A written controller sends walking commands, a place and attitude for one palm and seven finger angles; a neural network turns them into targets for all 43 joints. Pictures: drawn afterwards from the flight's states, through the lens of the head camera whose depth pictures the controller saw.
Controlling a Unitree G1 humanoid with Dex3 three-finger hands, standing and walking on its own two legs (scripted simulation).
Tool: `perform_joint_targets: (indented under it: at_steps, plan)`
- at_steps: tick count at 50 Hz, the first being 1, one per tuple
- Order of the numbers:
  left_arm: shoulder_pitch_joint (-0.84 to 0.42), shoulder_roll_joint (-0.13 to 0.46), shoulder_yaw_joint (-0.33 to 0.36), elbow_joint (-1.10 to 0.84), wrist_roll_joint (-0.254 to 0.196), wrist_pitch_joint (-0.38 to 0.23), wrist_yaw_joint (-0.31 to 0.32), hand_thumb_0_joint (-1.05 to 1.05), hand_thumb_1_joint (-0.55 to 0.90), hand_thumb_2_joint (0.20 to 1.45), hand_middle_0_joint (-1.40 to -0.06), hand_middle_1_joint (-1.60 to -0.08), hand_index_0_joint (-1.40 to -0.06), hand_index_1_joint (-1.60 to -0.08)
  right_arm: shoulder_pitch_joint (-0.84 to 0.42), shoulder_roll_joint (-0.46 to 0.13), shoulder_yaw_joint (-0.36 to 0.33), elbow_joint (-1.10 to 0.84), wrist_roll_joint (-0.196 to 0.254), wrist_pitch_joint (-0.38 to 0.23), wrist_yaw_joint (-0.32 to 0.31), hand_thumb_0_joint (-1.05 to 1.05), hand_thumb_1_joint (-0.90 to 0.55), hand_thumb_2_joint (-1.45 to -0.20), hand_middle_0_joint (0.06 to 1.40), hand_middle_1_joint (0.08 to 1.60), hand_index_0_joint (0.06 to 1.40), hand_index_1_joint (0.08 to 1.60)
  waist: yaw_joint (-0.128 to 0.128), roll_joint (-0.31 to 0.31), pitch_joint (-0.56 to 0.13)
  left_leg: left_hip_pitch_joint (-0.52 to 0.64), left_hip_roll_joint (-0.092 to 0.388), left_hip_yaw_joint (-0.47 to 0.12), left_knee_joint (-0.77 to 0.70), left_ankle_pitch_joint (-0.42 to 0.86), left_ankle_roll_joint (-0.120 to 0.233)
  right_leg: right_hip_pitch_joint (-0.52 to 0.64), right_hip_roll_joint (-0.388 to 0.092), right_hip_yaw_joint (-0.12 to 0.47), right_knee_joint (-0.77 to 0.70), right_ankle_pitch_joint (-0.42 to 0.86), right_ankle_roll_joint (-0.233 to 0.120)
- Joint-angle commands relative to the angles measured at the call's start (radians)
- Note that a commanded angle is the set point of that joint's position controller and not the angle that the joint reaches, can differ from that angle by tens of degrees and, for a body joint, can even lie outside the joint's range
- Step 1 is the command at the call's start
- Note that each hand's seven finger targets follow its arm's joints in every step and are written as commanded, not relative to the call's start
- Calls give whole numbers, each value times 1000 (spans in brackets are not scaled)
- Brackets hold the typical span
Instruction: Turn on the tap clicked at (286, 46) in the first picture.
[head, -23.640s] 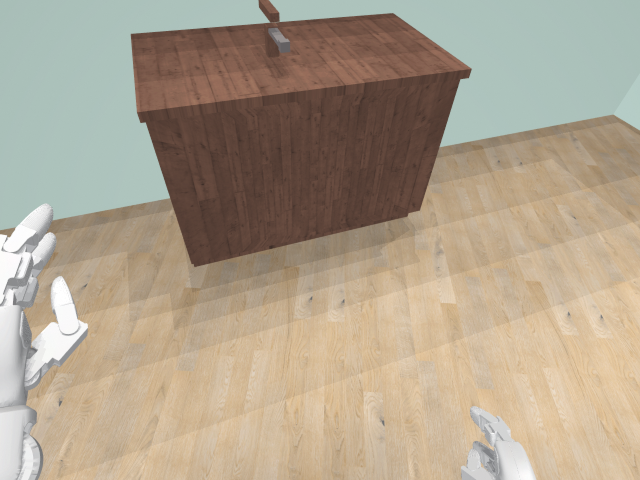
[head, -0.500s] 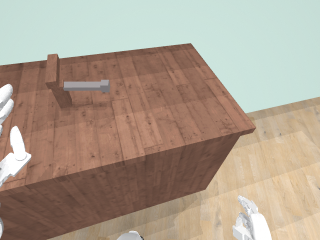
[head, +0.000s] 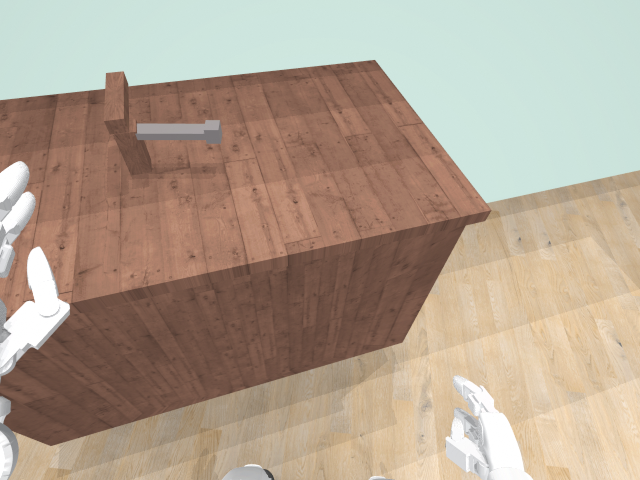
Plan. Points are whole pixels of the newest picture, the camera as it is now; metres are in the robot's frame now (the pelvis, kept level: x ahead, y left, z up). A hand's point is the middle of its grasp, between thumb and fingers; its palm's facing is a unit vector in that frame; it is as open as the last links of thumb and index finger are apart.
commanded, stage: stop stepping back and stand still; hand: left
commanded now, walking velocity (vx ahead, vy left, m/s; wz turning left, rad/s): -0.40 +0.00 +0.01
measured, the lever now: (213, 131) +0.62 +0.24 +0.05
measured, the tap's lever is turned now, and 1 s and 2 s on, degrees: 76 76 76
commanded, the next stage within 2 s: stand and check the lever's angle in 1.96 s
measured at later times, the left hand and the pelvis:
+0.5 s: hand out of the picture +0.07 +0.22 +0.18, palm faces +0.50 -0.78 -0.38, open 7.4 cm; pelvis -0.12 -0.04 -0.01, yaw +4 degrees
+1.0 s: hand out of the picture +0.03 +0.16 +0.17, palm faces +0.46 -0.78 -0.42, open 7.4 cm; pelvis -0.17 -0.09 -0.01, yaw +3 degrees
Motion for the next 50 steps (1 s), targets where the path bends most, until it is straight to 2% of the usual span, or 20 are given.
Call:
perform_joint_targets:
  at_steps: [1,3,4,7,12,14,16,17,20,24,25,26,28,31,34,36,38,41,48,50]
  plan:
    - [-14,136,101,-158,4,-62,2,0,900,900,-200,-300,-200,-300,-59,-178,-69,-138,6,-44,-25,0,-900,-900,200,300,200,300,4,177,-175,-24,175,-179,-110,-284,80,196,-13,-24,-229,163,-11]
    - [-30,182,124,-178,16,-77,0,0,900,900,-200,-300,-200,-300,-47,-157,-71,-140,6,-37,-29,0,-900,-900,200,300,200,300,-5,-88,-177,-67,18,-44,238,-429,4,132,-165,89,-394,272,-94]
    - [30,156,102,-117,0,-62,0,0,900,900,-200,-300,-200,-300,-15,-152,-93,-143,35,-33,-35,0,-900,-900,200,300,200,300,0,-302,-213,-34,-82,5,572,-371,-31,14,-351,318,-477,164,-195]
    - [-21,157,113,-152,-9,-28,10,0,900,900,-200,-300,-200,-300,-60,-106,-46,-122,27,-5,-33,0,-900,-900,200,300,200,300,-62,-111,-204,-40,-25,-95,793,-257,-23,-89,-332,240,-362,93,-195]
    - [-56,162,114,-133,11,-21,29,0,900,900,-200,-300,-200,-300,-49,-141,-54,-80,13,-33,-56,0,-900,-900,200,300,200,300,-50,-133,-162,167,-32,-25,161,-331,54,-135,-266,177,-342,-154,-110]
    - [-52,165,115,-162,9,-38,30,0,900,900,-200,-300,-200,-300,-14,-172,-67,-90,10,-51,-64,0,-900,-900,200,300,200,300,-51,58,-170,195,-10,-26,-181,-303,85,-30,-163,108,-155,-117,-72]
    - [-72,181,136,-216,12,-53,30,0,900,900,-200,-300,-200,-300,2,-208,-101,-115,16,-70,-65,0,-900,-900,200,300,200,300,-35,380,-179,224,200,-261,-301,-198,187,-108,40,-97,295,-100,2]
    - [-95,182,130,-182,24,-57,31,0,900,900,-200,-300,-200,-300,-7,-172,-88,-86,19,-78,-57,0,-900,-900,200,300,200,300,-70,419,-111,125,245,-402,-333,-333,241,-201,-8,-23,451,-85,-4]
    - [-64,117,93,-38,24,-55,11,0,900,900,-200,-300,-200,-300,-12,-166,-81,-17,32,-93,-25,0,-900,-900,200,300,200,300,-31,150,25,6,241,-281,-266,-331,212,-190,-85,39,361,-16,-29]
    - [-134,84,41,8,22,-40,-4,0,900,900,-200,-300,-200,-300,-27,-197,-71,-49,18,-72,-48,0,-900,-900,200,300,200,300,-4,118,-44,-88,87,-110,7,-522,116,248,1,-105,-220,21,-30]
    - [-132,102,46,9,28,-35,-8,0,900,900,-200,-300,-200,-300,-26,-190,-76,-54,17,-67,-49,0,-900,-900,200,300,200,300,-1,-49,-66,-149,4,-25,253,-486,97,299,-56,-9,-310,11,-69]
    - [-159,139,60,-18,26,-30,-15,0,900,900,-200,-300,-200,-300,-55,-173,-80,-75,21,-61,-47,0,-900,-900,200,300,200,300,-4,-283,-92,-237,-90,17,589,-442,68,262,-270,401,-472,-154,-161]
    - [-231,161,76,-72,17,-47,-28,0,900,900,-200,-300,-200,-300,-35,-157,-73,-19,18,-63,-28,0,-900,-900,200,300,200,300,-41,-205,-86,-198,-65,-104,783,-261,37,67,-351,586,-570,-411,-198]
    - [-151,174,90,-112,12,-43,-19,0,900,900,-200,-300,-200,-300,-35,-125,-48,4,16,-38,-26,0,-900,-900,200,300,200,300,-56,-69,-95,12,-22,-23,557,-189,38,-153,-283,279,-508,-361,-170]
    - [-108,171,94,-136,12,-31,8,0,900,900,-200,-300,-200,-300,-49,-119,-36,-33,13,-47,-51,0,-900,-900,200,300,200,300,-39,-132,-143,222,-38,38,197,-284,67,-176,-257,178,-459,-376,-146]
    - [-134,157,85,-147,11,-29,21,0,900,900,-200,-300,-200,-300,-40,-141,-36,-55,5,-52,-62,0,-900,-900,200,300,200,300,-49,-9,-160,278,-48,35,-49,-336,88,-110,-192,114,-298,-326,-119]
    - [-173,148,91,-156,14,-38,37,0,900,900,-200,-300,-200,-300,-29,-185,-58,-90,7,-62,-65,0,-900,-900,200,300,200,300,-53,429,-131,279,244,-435,-348,-555,221,-210,45,-104,301,-160,-21]
    - [-115,135,92,-3,27,-30,8,0,900,900,-200,-300,-200,-300,-15,-159,-69,-63,37,-66,-23,0,-900,-900,200,300,200,300,-45,164,-29,107,264,-424,-346,-521,264,-334,-56,38,571,-22,-24]
    - [-59,111,62,-66,27,-28,11,0,900,900,-200,-300,-200,-300,-33,-173,-61,-83,12,-58,-45,0,-900,-900,200,300,200,300,-4,124,-105,-72,56,-80,5,-441,105,313,-18,-101,-279,50,-49]
    - [-119,171,92,-87,24,-31,6,0,900,900,-200,-300,-200,-300,-54,-150,-67,-88,20,-49,-42,0,-900,-900,200,300,200,300,-1,-272,-109,-251,-75,-9,544,-353,51,300,-364,456,-515,-8,-198]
